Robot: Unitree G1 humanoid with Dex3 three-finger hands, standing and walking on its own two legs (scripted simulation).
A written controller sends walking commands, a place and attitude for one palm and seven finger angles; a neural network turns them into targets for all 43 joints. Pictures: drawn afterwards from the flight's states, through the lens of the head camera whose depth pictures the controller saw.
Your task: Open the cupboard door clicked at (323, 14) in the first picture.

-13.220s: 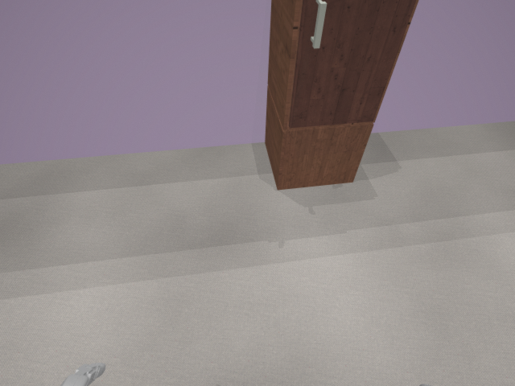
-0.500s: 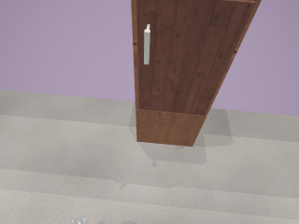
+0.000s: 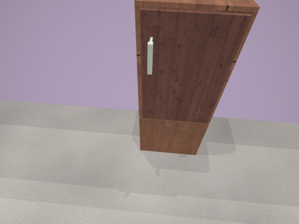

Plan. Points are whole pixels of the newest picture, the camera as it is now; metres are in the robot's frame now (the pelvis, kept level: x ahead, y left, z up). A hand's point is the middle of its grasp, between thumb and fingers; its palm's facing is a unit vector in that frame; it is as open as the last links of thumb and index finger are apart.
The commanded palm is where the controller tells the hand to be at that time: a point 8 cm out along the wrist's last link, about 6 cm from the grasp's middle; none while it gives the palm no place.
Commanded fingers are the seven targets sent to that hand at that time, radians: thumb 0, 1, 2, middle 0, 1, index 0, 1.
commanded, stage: look again from close up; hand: left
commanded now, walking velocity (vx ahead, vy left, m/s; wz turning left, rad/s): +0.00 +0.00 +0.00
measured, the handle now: (150, 56) +0.70 +0.05 +0.08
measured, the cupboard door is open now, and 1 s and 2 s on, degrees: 0 0 0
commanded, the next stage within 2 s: shuffle to correct the standing spot in 0.52 s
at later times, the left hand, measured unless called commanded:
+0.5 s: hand out of the picture +0.01 +0.15 -0.18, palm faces +0.04 -0.99 -0.17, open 7.3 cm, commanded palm none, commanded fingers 0.00 0.90 0.90 -0.20 -0.30 -0.20 -0.30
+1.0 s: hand out of the picture +0.04 +0.11 -0.19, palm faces +0.09 -0.98 -0.17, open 7.4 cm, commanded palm none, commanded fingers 0.00 0.90 0.90 -0.20 -0.30 -0.20 -0.30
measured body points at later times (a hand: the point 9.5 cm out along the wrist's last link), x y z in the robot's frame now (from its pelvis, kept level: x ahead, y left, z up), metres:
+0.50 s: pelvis +0.02 -0.01 +0.00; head +0.04 -0.01 +0.45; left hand +0.01 +0.20 -0.16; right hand +0.00 -0.21 -0.16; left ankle -0.02 +0.10 -0.74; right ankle +0.01 -0.13 -0.74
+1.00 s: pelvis +0.08 -0.05 -0.01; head +0.11 -0.05 +0.43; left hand +0.04 +0.17 -0.17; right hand +0.04 -0.26 -0.17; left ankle -0.01 +0.08 -0.73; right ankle +0.01 -0.13 -0.74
